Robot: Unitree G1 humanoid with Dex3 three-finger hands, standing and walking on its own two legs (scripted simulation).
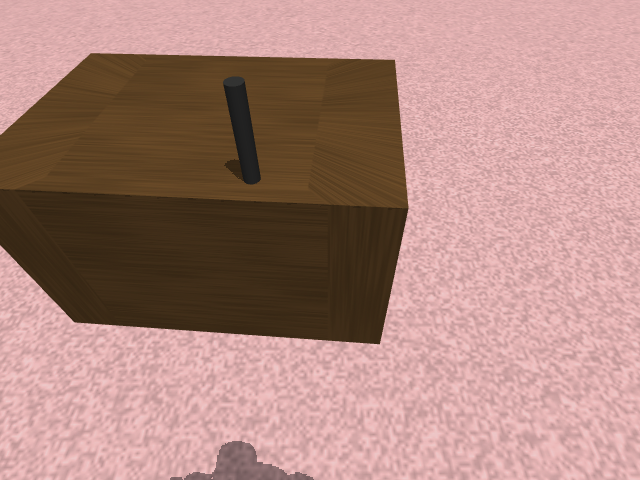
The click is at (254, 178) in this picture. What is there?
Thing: slim round
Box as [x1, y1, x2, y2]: [223, 76, 260, 183]
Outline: 233,76 226,78 223,81 243,179 246,183 255,183 260,179 244,80 241,77
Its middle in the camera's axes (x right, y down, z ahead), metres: -0.17 -0.23 +0.85
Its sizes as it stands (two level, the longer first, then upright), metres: 0.042 0.042 0.244
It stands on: a support 0.65 m high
